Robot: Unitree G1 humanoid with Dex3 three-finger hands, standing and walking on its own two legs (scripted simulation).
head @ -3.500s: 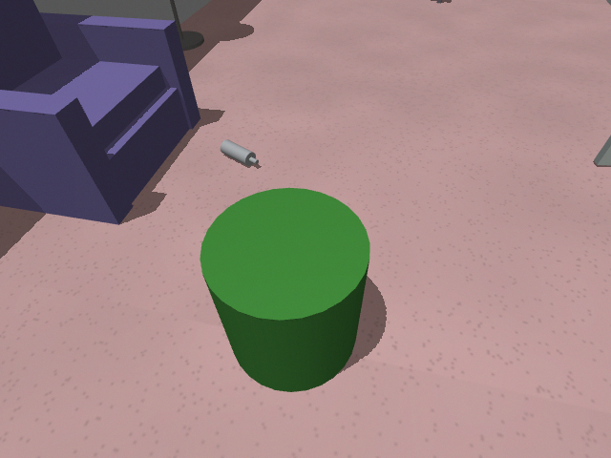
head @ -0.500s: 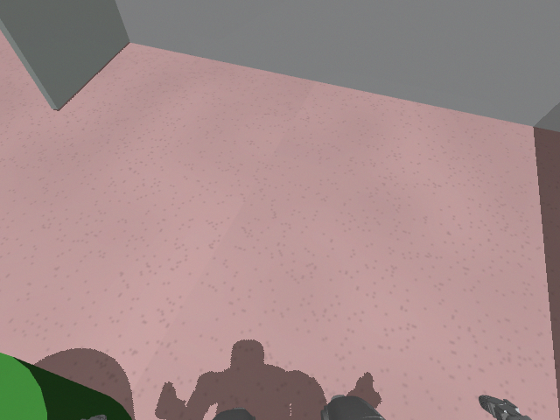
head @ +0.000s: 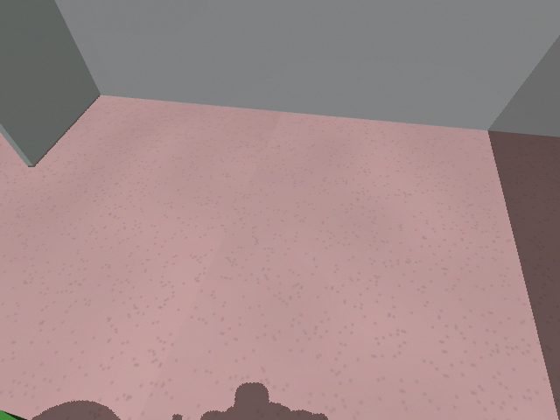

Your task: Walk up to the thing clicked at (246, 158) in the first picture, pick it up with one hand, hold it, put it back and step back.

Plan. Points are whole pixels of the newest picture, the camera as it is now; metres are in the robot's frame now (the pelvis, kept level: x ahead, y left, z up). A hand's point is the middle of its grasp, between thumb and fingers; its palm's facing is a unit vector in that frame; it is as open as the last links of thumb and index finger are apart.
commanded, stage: walk up
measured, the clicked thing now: out of the picture -0.28 +1.70 -0.72
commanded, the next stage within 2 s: stand in 0.70 s
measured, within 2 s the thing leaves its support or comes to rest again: neither
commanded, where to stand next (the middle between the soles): +0.08 +0.01 m, yaw +1 degrees
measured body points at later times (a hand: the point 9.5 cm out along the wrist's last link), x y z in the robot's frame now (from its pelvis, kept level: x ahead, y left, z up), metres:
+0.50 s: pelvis +0.03 +0.01 +0.02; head +0.04 +0.00 +0.47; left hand +0.13 +0.31 -0.11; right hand +0.12 -0.30 -0.11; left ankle +0.02 +0.14 -0.72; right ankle +0.04 -0.13 -0.72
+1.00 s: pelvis +0.02 +0.01 +0.03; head +0.03 +0.01 +0.48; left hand +0.13 +0.30 -0.10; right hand +0.09 -0.30 -0.11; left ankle +0.02 +0.14 -0.72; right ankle +0.04 -0.13 -0.72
